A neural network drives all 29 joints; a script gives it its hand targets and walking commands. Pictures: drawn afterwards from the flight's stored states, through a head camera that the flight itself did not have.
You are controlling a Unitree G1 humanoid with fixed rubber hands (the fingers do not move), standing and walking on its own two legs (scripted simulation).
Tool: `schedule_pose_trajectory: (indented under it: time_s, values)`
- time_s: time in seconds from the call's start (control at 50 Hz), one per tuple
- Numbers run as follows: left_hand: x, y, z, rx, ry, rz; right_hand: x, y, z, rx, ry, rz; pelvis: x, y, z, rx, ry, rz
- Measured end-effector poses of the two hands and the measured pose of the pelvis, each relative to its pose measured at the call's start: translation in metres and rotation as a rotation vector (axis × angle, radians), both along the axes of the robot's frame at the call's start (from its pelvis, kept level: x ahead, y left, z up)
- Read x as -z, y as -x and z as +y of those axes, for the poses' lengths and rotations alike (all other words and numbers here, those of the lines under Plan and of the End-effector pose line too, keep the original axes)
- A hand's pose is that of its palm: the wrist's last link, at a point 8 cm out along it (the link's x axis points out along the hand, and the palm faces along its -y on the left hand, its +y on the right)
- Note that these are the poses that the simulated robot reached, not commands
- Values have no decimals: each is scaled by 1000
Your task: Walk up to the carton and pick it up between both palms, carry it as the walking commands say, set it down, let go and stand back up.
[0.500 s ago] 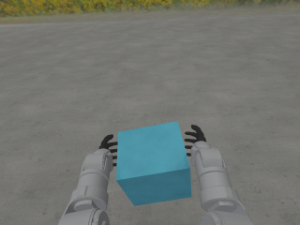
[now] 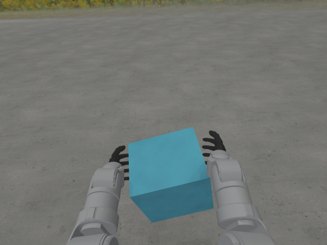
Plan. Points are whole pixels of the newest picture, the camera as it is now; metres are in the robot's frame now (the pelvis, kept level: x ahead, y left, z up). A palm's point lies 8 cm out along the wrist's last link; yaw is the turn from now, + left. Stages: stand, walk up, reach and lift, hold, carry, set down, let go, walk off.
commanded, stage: carry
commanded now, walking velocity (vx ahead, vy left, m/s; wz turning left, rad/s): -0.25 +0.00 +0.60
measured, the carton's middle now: (171, 176) +0.34 +0.00 -0.02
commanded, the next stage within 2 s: none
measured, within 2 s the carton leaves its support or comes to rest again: neither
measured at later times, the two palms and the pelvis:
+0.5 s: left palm (100, 177) +0.27 +0.17 +0.08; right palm (209, 158) +0.30 -0.10 +0.10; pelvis -0.03 +0.02 +0.00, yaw +5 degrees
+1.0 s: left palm out of the picture +0.10 +0.27 +0.10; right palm (161, 198) +0.19 +0.02 +0.11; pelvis -0.15 +0.05 +0.01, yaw +17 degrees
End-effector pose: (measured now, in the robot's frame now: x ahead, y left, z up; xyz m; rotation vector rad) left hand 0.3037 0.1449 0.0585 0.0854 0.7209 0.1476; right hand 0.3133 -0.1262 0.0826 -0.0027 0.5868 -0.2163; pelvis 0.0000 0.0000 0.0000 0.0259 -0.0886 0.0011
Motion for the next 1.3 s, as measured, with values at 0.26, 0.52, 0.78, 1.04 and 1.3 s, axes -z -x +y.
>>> schedule_pose_trajectory:
  time_s: [0.26,0.52,0.78,1.04,1.3]
  values:
    - [-18,-8,22,-22,-9,21,-24,-9,27,4,73,13,4,5,20,-20,30,113]
    - [-29,39,30,-145,29,73,-24,18,35,-37,7,67,2,30,21,-102,-11,165]
    - [8,151,132,-377,112,170,1,70,152,-272,99,197,4,89,63,-254,105,126]
    - [-36,225,121,-448,28,48,-18,136,143,-305,-15,114,-4,167,40,-306,122,144]
    - [-68,327,103,-603,-63,14,-23,206,142,-480,-61,92,-10,232,-1,-483,-41,130]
